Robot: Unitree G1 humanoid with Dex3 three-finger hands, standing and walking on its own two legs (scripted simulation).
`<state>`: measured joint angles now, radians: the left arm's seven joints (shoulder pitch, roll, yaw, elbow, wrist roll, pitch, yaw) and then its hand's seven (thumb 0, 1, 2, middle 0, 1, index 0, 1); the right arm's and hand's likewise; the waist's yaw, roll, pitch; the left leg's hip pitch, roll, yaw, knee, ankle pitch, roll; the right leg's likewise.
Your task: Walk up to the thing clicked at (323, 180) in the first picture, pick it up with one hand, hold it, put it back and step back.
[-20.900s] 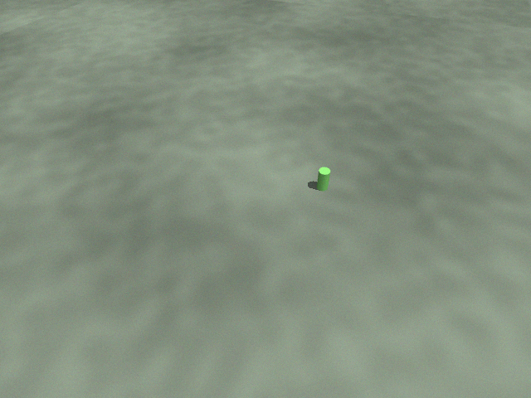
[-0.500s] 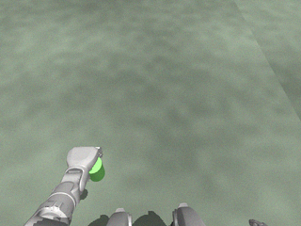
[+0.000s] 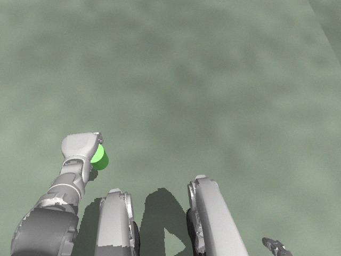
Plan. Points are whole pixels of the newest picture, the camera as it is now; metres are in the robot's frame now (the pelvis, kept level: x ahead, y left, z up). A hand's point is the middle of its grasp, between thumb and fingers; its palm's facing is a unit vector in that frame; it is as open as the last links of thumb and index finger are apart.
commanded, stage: crouch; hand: left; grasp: from above
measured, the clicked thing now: (96, 157) +0.42 +0.18 -0.24
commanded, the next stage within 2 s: lower in 0.80 s
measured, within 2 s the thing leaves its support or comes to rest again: rests again in 1.48 s
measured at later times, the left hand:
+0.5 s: hand (94, 159) +0.41 +0.19 -0.26, palm faces -0.47 -0.01 -0.88, open 8.7 cm
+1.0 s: hand (98, 160) +0.42 +0.19 -0.30, palm faces -0.47 +0.00 -0.88, open 8.7 cm
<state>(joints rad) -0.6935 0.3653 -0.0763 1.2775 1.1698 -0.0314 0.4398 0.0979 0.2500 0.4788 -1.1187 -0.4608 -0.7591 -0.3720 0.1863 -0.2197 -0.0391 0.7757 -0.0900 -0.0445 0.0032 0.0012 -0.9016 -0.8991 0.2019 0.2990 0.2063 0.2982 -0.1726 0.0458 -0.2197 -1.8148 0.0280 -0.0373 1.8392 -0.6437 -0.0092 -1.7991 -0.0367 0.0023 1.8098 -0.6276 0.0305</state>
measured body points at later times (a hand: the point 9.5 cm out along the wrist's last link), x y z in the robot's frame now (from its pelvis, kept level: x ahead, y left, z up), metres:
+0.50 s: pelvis +0.00 +0.00 -0.08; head +0.21 +0.02 +0.31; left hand +0.43 +0.19 -0.21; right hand +0.06 -0.29 -0.21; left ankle +0.07 +0.12 -0.47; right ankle +0.08 -0.14 -0.47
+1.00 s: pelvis -0.02 +0.00 -0.12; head +0.20 +0.02 +0.27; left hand +0.44 +0.19 -0.25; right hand +0.02 -0.29 -0.24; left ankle +0.07 +0.12 -0.47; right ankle +0.08 -0.14 -0.47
